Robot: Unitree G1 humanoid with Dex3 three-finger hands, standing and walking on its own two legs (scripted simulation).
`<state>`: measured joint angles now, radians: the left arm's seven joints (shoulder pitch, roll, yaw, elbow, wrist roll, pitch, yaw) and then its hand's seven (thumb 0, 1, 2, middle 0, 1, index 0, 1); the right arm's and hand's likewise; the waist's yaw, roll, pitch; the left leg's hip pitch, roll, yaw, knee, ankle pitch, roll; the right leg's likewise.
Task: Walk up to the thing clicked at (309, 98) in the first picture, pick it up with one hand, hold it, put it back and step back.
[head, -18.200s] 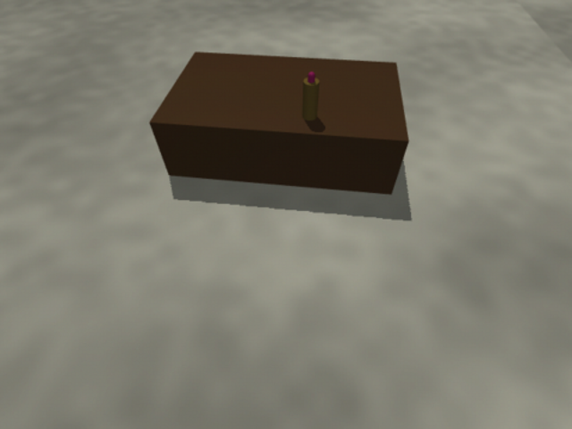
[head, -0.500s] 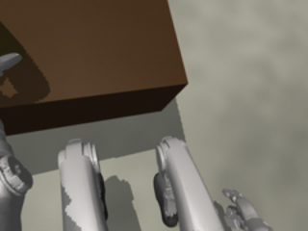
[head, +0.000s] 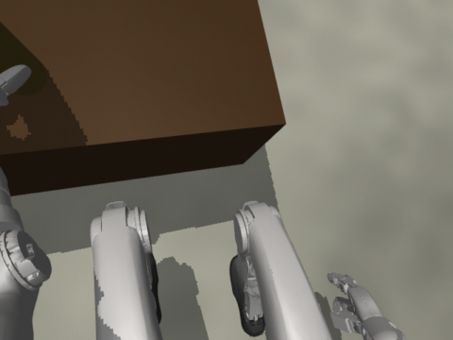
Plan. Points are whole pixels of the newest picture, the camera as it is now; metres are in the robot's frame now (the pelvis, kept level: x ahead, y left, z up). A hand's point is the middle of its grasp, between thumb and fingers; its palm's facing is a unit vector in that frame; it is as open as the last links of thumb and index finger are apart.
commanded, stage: settle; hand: left
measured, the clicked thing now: out of the picture +0.50 +0.33 +0.03
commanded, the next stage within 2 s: lift in 0.82 s
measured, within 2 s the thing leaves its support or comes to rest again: leaves its support in 0.40 s
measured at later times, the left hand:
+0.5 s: hand out of the picture +0.44 +0.32 +0.03, palm faces +0.37 -0.93 -0.06, open 10.1 cm
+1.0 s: hand out of the picture +0.46 +0.33 +0.10, palm faces +0.37 -0.93 -0.02, open 10.3 cm
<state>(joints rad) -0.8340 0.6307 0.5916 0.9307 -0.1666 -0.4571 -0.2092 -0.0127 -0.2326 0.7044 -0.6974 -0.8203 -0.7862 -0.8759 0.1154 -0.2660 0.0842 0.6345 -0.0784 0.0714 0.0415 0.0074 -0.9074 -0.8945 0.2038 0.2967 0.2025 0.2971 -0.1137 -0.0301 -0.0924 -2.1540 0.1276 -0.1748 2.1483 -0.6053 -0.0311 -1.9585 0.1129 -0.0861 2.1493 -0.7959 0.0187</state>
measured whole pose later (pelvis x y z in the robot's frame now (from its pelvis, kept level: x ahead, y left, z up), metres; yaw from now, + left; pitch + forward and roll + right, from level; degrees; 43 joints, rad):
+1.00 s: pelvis +0.02 +0.01 +0.12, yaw +4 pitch +33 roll -7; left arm -0.64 0.47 0.53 0.84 -0.11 -0.40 -0.16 -0.08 -0.61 0.92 -0.77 -1.20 -0.88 -1.25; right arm 0.16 -0.24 0.03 0.68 -0.05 0.02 0.01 0.01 -0.90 -0.90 0.20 0.30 0.20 0.30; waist -0.11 0.01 -0.16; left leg -1.80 0.12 -0.10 1.78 -0.58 -0.01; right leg -1.62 0.08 -0.05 1.77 -0.74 0.02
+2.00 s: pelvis +0.05 +0.02 +0.27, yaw +10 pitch +16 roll -4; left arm -0.19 0.24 0.22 0.47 -0.15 -0.34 0.01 -0.07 -0.61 0.91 -0.77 -1.23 -0.87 -1.28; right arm 0.21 -0.21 0.03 0.67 -0.01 -0.04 -0.04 0.01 -0.91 -0.90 0.20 0.30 0.20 0.30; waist -0.04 0.02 -0.10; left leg -1.02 0.07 -0.05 1.17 -0.44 -0.01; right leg -0.85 0.02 -0.04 1.14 -0.57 0.02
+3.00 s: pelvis +0.07 +0.01 +0.32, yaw +11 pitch +9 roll -2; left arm -0.08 0.19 0.16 0.40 -0.14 -0.33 0.05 -0.07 -0.61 0.90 -0.76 -1.24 -0.87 -1.30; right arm 0.22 -0.20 0.02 0.67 -0.02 -0.02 -0.04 0.01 -0.92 -0.90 0.20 0.30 0.20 0.30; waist -0.04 0.01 -0.04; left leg -0.70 0.06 -0.02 0.92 -0.38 -0.02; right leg -0.55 0.01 -0.02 0.89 -0.50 0.01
